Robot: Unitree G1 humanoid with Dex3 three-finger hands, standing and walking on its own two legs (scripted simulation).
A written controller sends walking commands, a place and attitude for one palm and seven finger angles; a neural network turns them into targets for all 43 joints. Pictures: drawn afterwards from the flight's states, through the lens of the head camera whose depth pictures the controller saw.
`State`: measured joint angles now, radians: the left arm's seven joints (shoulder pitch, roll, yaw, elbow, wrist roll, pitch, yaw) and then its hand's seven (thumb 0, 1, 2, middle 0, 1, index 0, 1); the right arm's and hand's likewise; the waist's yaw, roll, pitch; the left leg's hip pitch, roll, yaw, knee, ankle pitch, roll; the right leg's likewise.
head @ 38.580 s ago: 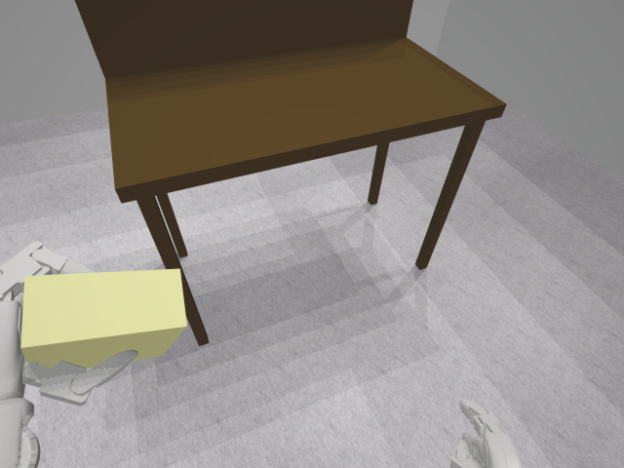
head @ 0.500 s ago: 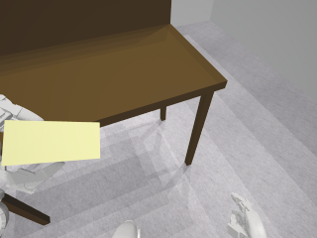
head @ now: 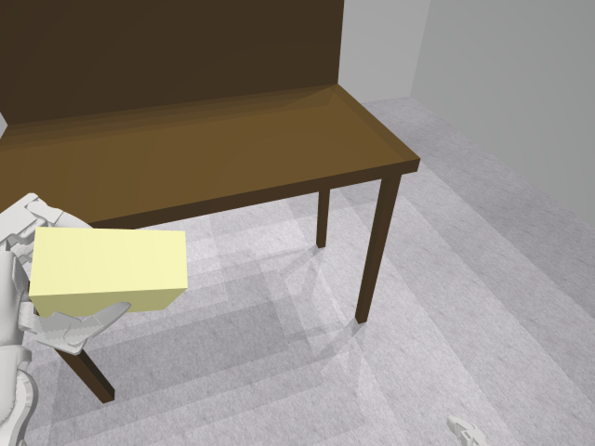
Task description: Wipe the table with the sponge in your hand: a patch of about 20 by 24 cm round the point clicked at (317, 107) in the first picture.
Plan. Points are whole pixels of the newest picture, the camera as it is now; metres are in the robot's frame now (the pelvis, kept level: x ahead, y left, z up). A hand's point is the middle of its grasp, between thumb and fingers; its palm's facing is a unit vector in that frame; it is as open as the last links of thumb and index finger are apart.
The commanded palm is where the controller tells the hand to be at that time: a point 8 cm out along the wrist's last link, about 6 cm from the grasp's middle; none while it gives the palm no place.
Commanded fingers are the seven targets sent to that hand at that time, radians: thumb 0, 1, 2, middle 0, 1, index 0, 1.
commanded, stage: stop stepping back and stand still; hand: left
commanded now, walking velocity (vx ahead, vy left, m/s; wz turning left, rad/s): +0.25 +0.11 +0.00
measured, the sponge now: (133, 275) +0.24 +0.19 +0.19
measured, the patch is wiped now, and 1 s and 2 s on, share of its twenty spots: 1.00 1.00 1.00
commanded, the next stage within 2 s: stand and wait in 0.60 s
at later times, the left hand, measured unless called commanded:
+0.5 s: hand (78, 344) +0.15 +0.19 +0.21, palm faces +0.39 -0.85 -0.35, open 10.1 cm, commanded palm +0.10 +0.24 +0.23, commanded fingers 0.00 0.10 1.30 -1.20 -1.60 -1.20 -1.60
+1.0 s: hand (81, 295) +0.19 +0.22 +0.21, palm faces +0.39 -0.84 -0.39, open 10.1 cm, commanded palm +0.14 +0.26 +0.23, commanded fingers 0.00 0.10 1.30 -1.20 -1.60 -1.20 -1.60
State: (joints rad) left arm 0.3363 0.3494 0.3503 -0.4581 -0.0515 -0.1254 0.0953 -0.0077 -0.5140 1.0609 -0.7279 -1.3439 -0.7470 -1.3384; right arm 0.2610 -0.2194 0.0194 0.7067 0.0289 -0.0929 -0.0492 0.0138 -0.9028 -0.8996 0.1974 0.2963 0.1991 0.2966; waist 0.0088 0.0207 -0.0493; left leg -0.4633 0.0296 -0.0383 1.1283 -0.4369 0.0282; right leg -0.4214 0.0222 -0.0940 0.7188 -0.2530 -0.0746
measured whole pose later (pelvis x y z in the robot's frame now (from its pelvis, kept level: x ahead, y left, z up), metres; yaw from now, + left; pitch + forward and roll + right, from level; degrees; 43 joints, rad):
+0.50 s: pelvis -0.07 -0.03 +0.02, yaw -1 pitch -1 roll -1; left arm 0.42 0.32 0.32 -0.50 -0.05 -0.12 0.11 -0.01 -0.52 1.06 -0.73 -1.34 -0.75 -1.34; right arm 0.23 -0.24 0.00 0.69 0.02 -0.08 -0.06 0.01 -0.90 -0.90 0.20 0.30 0.20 0.30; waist 0.03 0.04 -0.03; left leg -0.52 0.04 -0.01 1.08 -0.34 0.02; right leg -0.31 0.00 -0.09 0.57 -0.25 -0.04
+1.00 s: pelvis -0.03 -0.01 +0.02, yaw -2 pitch -1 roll +0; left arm 0.46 0.36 0.34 -0.53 -0.05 -0.13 0.16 -0.01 -0.52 1.06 -0.73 -1.34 -0.75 -1.34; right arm 0.17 -0.21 0.01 0.62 0.02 -0.09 -0.06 0.01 -0.90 -0.90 0.20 0.30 0.20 0.30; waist 0.01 0.02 0.01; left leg -0.24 0.04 0.01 0.55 -0.30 -0.02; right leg -0.24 -0.02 -0.05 0.53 -0.28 0.00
